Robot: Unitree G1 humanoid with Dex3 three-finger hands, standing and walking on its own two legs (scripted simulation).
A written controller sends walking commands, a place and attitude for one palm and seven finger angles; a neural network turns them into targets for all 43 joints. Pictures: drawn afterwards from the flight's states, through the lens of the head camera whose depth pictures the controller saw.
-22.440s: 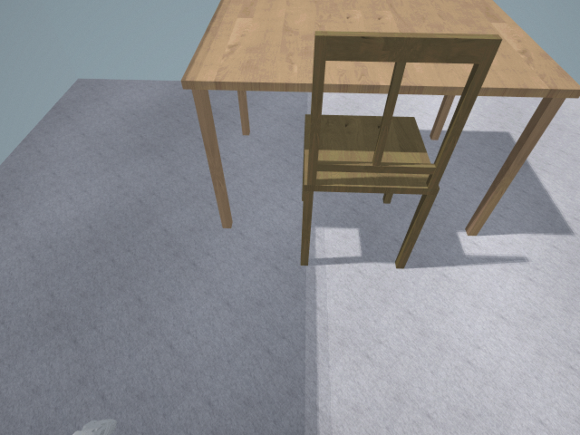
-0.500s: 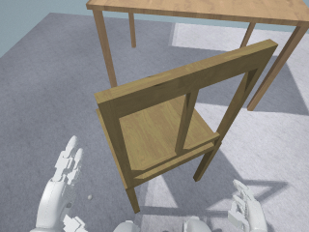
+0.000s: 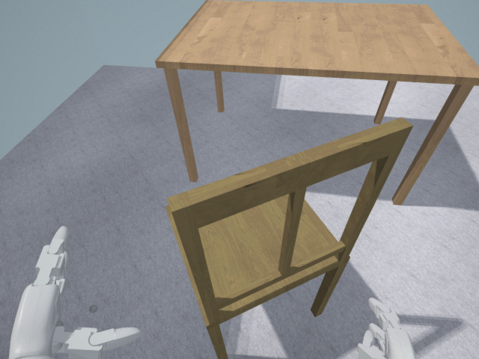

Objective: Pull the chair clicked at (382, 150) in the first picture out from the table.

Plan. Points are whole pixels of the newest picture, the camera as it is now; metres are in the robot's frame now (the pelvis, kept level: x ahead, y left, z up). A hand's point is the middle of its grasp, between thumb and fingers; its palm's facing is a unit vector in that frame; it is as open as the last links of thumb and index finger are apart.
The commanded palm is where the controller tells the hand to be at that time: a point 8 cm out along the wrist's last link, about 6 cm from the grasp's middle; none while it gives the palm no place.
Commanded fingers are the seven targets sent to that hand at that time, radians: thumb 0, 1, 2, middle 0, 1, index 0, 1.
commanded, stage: draw the hand back to the body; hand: left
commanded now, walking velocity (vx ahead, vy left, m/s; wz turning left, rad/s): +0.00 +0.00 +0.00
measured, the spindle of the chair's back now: (289, 235) +0.37 -0.06 -0.04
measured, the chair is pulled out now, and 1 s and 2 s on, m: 0.59 0.59 0.59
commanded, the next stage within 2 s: step back with the hand held close in 0.82 s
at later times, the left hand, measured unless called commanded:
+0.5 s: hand (37, 235) +0.21 +0.25 +0.20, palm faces +0.48 -0.76 -0.43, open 8.7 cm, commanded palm +0.16 +0.29 +0.20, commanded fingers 0.00 0.90 0.90 -0.20 -0.30 -0.20 -0.30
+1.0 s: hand (36, 249) +0.19 +0.25 +0.19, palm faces +0.46 -0.79 -0.41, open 7.4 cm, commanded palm +0.14 +0.28 +0.20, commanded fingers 0.00 0.90 0.90 -0.20 -0.30 -0.20 -0.30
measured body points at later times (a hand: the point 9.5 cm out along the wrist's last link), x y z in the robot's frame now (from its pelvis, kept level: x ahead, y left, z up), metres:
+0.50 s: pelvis +0.02 -0.01 +0.02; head +0.00 -0.04 +0.47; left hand +0.18 +0.29 +0.22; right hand +0.20 -0.23 -0.06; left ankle -0.04 +0.13 -0.71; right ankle +0.02 -0.14 -0.71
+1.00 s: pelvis -0.01 -0.01 +0.03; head -0.02 -0.04 +0.47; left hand +0.16 +0.29 +0.21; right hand +0.17 -0.24 -0.06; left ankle -0.04 +0.13 -0.71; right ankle +0.02 -0.14 -0.71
